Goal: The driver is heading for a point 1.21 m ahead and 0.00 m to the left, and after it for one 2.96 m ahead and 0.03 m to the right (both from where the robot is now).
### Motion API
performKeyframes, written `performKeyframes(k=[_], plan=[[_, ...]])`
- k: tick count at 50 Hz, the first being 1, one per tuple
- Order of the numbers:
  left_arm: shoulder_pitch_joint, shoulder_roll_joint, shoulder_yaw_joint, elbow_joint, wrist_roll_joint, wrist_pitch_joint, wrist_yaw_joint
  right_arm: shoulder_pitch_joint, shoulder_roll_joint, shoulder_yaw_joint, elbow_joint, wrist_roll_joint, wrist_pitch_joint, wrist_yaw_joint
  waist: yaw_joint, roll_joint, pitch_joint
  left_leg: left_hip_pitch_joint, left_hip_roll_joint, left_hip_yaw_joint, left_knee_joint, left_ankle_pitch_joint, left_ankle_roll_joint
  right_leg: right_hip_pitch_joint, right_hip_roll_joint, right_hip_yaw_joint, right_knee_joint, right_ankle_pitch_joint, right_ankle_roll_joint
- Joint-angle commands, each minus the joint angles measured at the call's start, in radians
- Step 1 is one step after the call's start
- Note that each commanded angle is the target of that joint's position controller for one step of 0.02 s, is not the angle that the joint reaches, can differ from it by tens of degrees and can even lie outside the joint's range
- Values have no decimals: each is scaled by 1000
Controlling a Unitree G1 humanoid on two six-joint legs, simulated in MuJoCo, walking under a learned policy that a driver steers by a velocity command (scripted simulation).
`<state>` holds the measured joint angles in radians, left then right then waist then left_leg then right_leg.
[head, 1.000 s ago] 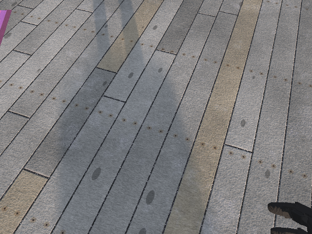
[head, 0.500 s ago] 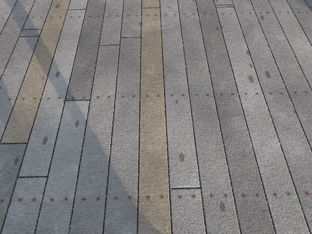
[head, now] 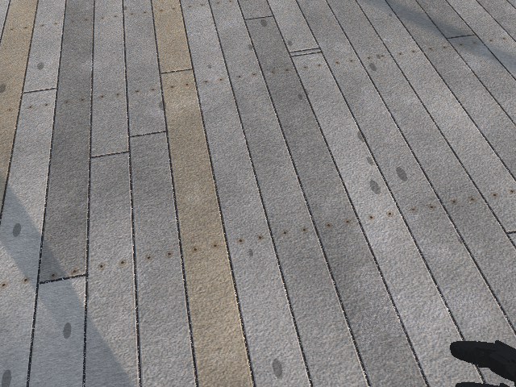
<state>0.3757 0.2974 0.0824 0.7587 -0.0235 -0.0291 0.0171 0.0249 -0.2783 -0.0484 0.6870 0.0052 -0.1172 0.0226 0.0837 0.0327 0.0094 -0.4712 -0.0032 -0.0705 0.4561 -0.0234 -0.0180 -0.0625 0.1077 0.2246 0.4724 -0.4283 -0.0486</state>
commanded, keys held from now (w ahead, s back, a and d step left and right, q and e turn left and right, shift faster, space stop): w+e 0.10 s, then w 0.90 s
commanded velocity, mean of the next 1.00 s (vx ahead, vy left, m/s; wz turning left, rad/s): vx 0.50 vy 0.00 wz -0.20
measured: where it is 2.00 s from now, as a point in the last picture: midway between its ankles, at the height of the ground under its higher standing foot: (341, 198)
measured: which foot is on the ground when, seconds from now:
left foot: up 0.00-0.00, down 0.02-0.54, up 0.56-1.00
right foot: down 0.00-0.02, up 0.04-0.50, down 0.52-1.00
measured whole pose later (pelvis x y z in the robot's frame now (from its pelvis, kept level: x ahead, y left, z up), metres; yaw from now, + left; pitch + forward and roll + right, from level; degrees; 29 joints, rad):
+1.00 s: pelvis +0.53 -0.06 +0.00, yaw -9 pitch +2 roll -3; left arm 0.39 0.29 0.07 0.86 -0.02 -0.06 0.00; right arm 0.04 -0.27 -0.02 0.78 0.01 -0.08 0.05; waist 0.08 0.04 0.01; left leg -0.54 0.06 -0.01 0.52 -0.01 0.03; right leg 0.05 0.03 -0.04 0.26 -0.34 -0.01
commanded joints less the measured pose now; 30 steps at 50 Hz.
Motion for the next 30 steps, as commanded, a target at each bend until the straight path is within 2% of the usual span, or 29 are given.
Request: performKeyframes(k=[1,2,3,4,5,6,7,8,9,12,13,14,17,19,21,23,24,25,26,27,28,29,30], plan=[[-42,43,-1,-86,22,-11,-2,270,-218,-78,-14,-20,-25,-17,-186,-36,-237,545,200,-174,-8,-113,110,-228,-115,70,359,265,-53],[105,-9,-18,-118,-12,-21,-3,341,-296,-95,22,-30,-12,-11,-113,313,-336,824,416,-663,-117,-346,280,-584,13,-48,675,-172,10],[94,104,-1,-88,-24,-21,2,313,-197,-75,8,-5,-8,-5,-135,209,-266,781,424,-739,-165,-581,269,-709,-77,-24,806,-138,22],[-17,160,15,-98,-16,-16,1,267,-133,-57,-4,-2,-2,-10,-163,110,-141,664,376,-561,-175,-541,221,-732,-111,-46,831,-43,27],[-70,152,17,-109,-4,-11,3,219,-116,-48,-6,-11,6,-12,-148,45,-76,547,332,-423,-186,-398,193,-698,-145,-76,813,27,33],[-106,134,17,-120,9,-12,0,201,-95,-40,7,-16,9,-11,-137,35,-25,459,289,-334,-207,-284,188,-675,-167,-75,763,74,34],[-100,109,15,-124,5,-12,-7,198,-86,-34,18,-23,6,-12,-115,61,-12,401,261,-266,-229,-214,183,-628,-187,-76,729,103,31],[-89,86,11,-122,-2,-10,-10,202,-80,-33,29,-21,2,-10,-107,77,-9,375,243,-219,-251,-174,188,-601,-192,-87,697,112,31],[-86,65,7,-120,-3,-7,-12,209,-78,-33,40,-15,-2,-8,-103,71,-9,365,234,-179,-268,-138,198,-594,-190,-97,668,114,32],[-148,40,-6,-146,9,-7,-15,227,-122,-44,72,-5,-8,-7,-102,44,13,372,253,-115,-307,-22,237,-640,-200,-107,521,183,47],[-172,37,-9,-151,13,-11,-17,233,-130,-46,79,-3,-5,-7,-107,28,11,381,248,-86,-314,9,234,-641,-203,-116,466,234,49],[-195,28,-15,-157,13,-15,-23,231,-142,-47,86,1,-1,-8,-108,36,14,384,242,-57,-316,39,231,-633,-209,-135,397,286,50],[-299,11,-28,-176,12,-32,-40,270,-161,-47,112,11,12,-12,-148,29,30,381,211,23,-314,78,206,-568,-196,-195,223,415,49],[-361,13,-30,-195,6,-37,-48,319,-173,-48,138,17,21,-12,-170,30,43,411,226,31,-307,83,202,-548,-181,-217,157,433,43],[-402,25,-27,-214,2,-39,-55,350,-180,-48,161,22,34,-12,-172,39,55,471,253,28,-286,117,193,-549,-168,-224,108,395,25],[-399,46,-20,-221,3,-41,-60,350,-197,-51,177,27,46,-16,-146,60,48,517,276,30,-238,228,177,-503,-150,-235,67,334,-5],[-347,67,-9,-209,8,-42,-59,339,-208,-53,180,30,51,-19,-106,68,15,526,270,49,-170,375,162,-413,-125,-254,42,318,-25],[-230,96,10,-173,14,-41,-55,324,-207,-50,182,33,56,-23,-36,59,-57,497,238,91,-35,512,139,-234,-96,-281,1,353,-52],[-71,147,36,-124,17,-37,-45,321,-182,-38,174,23,55,-28,35,38,-160,380,190,130,161,466,104,18,-122,-248,20,378,-84],[70,251,58,-106,39,-30,-31,381,-89,-4,133,-3,41,-23,44,-154,-328,9,83,162,553,70,41,425,-392,135,41,344,-216],[86,234,50,-95,19,-28,-32,406,-62,11,144,0,20,-16,28,-279,-431,-190,-24,39,774,-550,23,505,-516,493,-121,205,-313],[35,165,26,-97,15,-30,-35,328,-159,-19,128,30,7,-8,35,-198,-292,-297,39,-20,855,-529,37,405,-477,400,-151,128,-265],[-28,133,14,-100,14,-33,-35,253,-163,-19,104,41,1,-6,14,-164,-170,-318,83,6,829,-442,48,266,-432,257,-171,164,-230]])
